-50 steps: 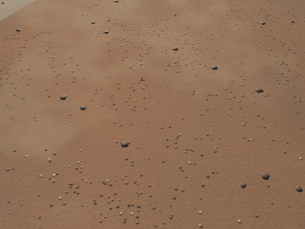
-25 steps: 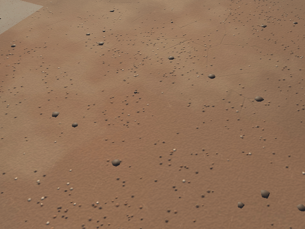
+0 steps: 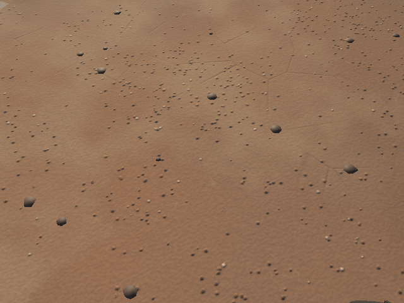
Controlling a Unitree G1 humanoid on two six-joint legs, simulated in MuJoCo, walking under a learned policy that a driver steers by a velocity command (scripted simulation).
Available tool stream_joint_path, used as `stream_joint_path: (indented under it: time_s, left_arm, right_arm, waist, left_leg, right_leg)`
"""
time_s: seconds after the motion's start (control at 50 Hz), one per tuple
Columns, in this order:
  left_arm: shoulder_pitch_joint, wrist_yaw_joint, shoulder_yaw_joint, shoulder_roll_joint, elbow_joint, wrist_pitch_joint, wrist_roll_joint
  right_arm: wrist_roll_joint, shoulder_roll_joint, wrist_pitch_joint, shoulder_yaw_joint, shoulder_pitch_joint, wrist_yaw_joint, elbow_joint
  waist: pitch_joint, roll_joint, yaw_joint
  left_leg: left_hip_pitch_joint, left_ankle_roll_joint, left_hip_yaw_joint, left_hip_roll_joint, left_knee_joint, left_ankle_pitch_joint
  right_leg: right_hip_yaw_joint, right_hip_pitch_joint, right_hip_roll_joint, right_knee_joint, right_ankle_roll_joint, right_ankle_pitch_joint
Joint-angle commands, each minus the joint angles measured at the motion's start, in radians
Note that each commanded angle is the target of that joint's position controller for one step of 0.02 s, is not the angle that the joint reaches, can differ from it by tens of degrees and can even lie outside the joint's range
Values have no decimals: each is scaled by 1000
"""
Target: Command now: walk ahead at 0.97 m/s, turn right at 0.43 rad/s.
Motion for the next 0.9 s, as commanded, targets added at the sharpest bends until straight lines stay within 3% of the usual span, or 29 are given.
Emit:
stream_joint_path:
  time_s: [0.02, 0.04, 0.06, 0.08, 0.12, 0.18, 0.24, 0.28, 0.32, 0.36, 0.38, 0.4, 0.42, 0.44, 0.46, 0.48, 0.5, 0.52, 0.56, 0.62, 0.68, 0.74, 0.78, 0.8, 0.82, 0.84, 0.86, 0.88, 0.9]
  left_arm:
    - [-96, 1, 35, 94, -135, -28, -21]
    - [-41, -3, 36, 64, -122, -2, -16]
    - [-16, -3, 38, 40, -115, 22, -16]
    - [-29, 0, 38, 32, -122, 42, -11]
    - [-92, 6, 40, 36, -156, 64, 0]
    - [-221, 3, 41, 53, -216, 48, 7]
    - [-330, -31, 37, 55, -259, 23, 13]
    - [-391, -67, 36, 58, -298, 13, 12]
    - [-365, -87, 58, 105, -321, 13, 1]
    - [-112, -82, 102, 196, -287, 44, -13]
    - [131, -66, 144, 283, -226, 66, -4]
    - [244, -40, 155, 301, -180, 85, -13]
    - [134, -45, 132, 298, -201, 73, 25]
    - [72, -50, 103, 216, -259, 39, 60]
    - [77, -56, 98, 165, -267, 15, 57]
    - [20, -65, 96, 167, -271, -3, 52]
    - [-53, -68, 96, 174, -289, -18, 46]
    - [-113, -57, 97, 181, -307, -21, 45]
    - [-143, -35, 88, 158, -315, -17, 31]
    - [-87, 2, 80, 136, -296, -7, 16]
    - [-49, 9, 91, 157, -272, 13, 11]
    - [-30, 13, 97, 147, -248, 15, -3]
    - [-44, 21, 106, 149, -244, 23, -3]
    - [-68, 19, 110, 158, -252, 29, 8]
    - [-115, 8, 102, 151, -275, 32, 33]
    - [-127, -4, 66, 57, -312, 31, 69]
    - [61, -8, 36, -10, -364, 18, -17]
    - [30, 7, 39, 86, -324, 30, -46]
    - [-100, 5, 48, 147, -337, 36, -14]
  right_arm:
    - [-33, -71, -29, -32, 200, 0, 51]
    - [-39, -43, -33, -25, 163, 2, 66]
    - [-25, -29, -32, -23, 130, 6, 76]
    - [-8, -25, -32, -23, 107, 6, 91]
    - [-13, -51, -39, -28, 93, 1, 100]
    - [-27, -71, -47, -26, 111, -27, 101]
    - [-25, -129, -43, -31, 197, -54, 110]
    - [-23, -167, -25, -34, 226, -60, 109]
    - [-28, -227, 1, -45, 238, -78, 94]
    - [-19, -290, 36, -64, 165, -85, 60]
    - [-9, -288, 37, -65, 97, -73, 30]
    - [6, -197, 19, -43, 44, -49, 27]
    - [-5, 26, -31, 16, 178, -22, -32]
    - [22, -20, -79, 29, 170, -8, -103]
    - [38, -121, -98, 8, 38, -6, -124]
    - [35, -119, -98, 3, 17, -15, -137]
    - [10, -108, -86, 5, 41, -24, -123]
    - [-6, -111, -69, -1, 72, -28, -111]
    - [-14, -131, -38, -12, 78, -40, -108]
    - [-38, -77, -26, 3, -122, -52, -186]
    - [-18, -36, -30, 7, -229, -43, -239]
    - [23, -104, -43, -27, -239, -37, -259]
    - [38, -151, -56, -50, -207, -36, -257]
    - [41, -189, -62, -73, -93, -39, -235]
    - [44, -216, -59, -90, 112, -46, -201]
    - [35, -256, -42, -91, 361, -59, -164]
    - [-14, -317, -47, -94, 365, -34, -136]
    - [-17, -202, -36, -77, 279, -28, -171]
    - [-10, -135, -21, -63, 250, -37, -171]
  waist:
    - [-103, 19, -64]
    - [-74, 57, -16]
    - [-42, 79, 9]
    - [10, 83, 22]
    - [74, 81, 26]
    - [127, 58, 9]
    - [129, -10, -38]
    - [119, -20, -50]
    - [31, 54, -8]
    - [-107, 155, 152]
    - [-210, 142, 268]
    - [-167, -17, 309]
    - [-152, -416, 73]
    - [-315, -327, 56]
    - [-215, -105, 89]
    - [-124, 91, 20]
    - [-80, 158, -33]
    - [-51, 155, -70]
    - [-12, 120, -87]
    - [47, 62, -6]
    - [18, -25, 66]
    - [-15, -84, 75]
    - [-30, -108, 40]
    - [-103, -118, -28]
    - [-247, -126, -144]
    - [-438, -17, -221]
    - [-560, 587, -70]
    - [-413, 447, -105]
    - [-268, 273, -141]
  left_leg:
    - [458, 116, -488, 325, -391, -262]
    - [355, 106, -402, 307, -415, -216]
    - [286, 97, -323, 295, -444, -179]
    - [222, 81, -232, 278, -468, -125]
    - [159, 60, -102, 251, -502, -29]
    - [148, 43, 33, 192, -543, 83]
    - [316, 8, 107, 209, -535, 234]
    - [441, -25, 156, 224, -475, 497]
    - [550, -44, 175, 244, -325, 983]
    - [551, -24, 161, 288, -5, 1343]
    - [418, -1, 123, 278, 278, 1267]
    - [203, -33, 127, 122, 716, 522]
    - [-226, -59, -39, -59, 1090, -435]
    - [-393, 1, -252, -61, 1124, -394]
    - [-399, 47, -270, -8, 1015, -291]
    - [-365, 50, -268, 28, 889, -209]
    - [-289, 27, -284, 64, 802, -170]
    - [-219, -5, -295, 89, 738, -145]
    - [-154, -65, -272, 121, 592, -129]
    - [-96, -123, -194, 90, 273, 72]
    - [46, -140, -152, 19, 9, 261]
    - [96, -144, -214, 6, -115, 266]
    - [108, -122, -227, 16, -152, 192]
    - [220, -98, -207, 9, -143, 151]
    - [454, -64, -215, 62, -86, 108]
    - [819, -30, -401, 235, 11, -136]
    - [1042, 163, -1089, 483, -275, -599]
    - [949, 135, -1102, 456, -328, -830]
    - [817, 94, -887, 406, -316, -677]
  right_leg:
    - [68, -501, -119, 141, -16, 105]
    - [74, -434, -148, 127, -7, 124]
    - [66, -413, -164, 110, 2, 110]
    - [51, -432, -183, 104, 8, 101]
    - [34, -500, -187, 78, 23, 192]
    - [-20, -539, -147, -122, 37, 407]
    - [-99, -580, -111, -321, 16, 568]
    - [-180, -565, -72, -453, -14, 562]
    - [-275, -441, 19, -479, -38, 497]
    - [-284, -169, 81, -409, -80, 310]
    - [-218, 137, 87, -422, -120, 257]
    - [-103, 300, 51, -533, -156, 252]
    - [311, 460, -56, -589, -300, 169]
    - [766, 523, -205, -875, -396, -262]
    - [799, 421, -207, -1001, -318, -345]
    - [761, 257, -198, -1021, -282, -331]
    - [698, 110, -168, -1001, -275, -236]
    - [605, -1, -112, -1000, -267, -140]
    - [446, -117, -41, -1015, -251, 10]
    - [287, -237, 45, -1001, -217, 222]
    - [264, -278, 80, -971, -147, 194]
    - [355, -142, 49, -892, -119, 135]
    - [396, -17, 11, -799, -100, 269]
    - [385, 24, 19, -680, -77, 450]
    - [334, -10, 43, -454, -41, 553]
    - [256, -225, 80, -101, -21, 265]
    - [166, -586, 166, 206, 19, -209]
    - [128, -707, 43, 290, 24, -109]
    - [75, -730, 21, 298, 28, -42]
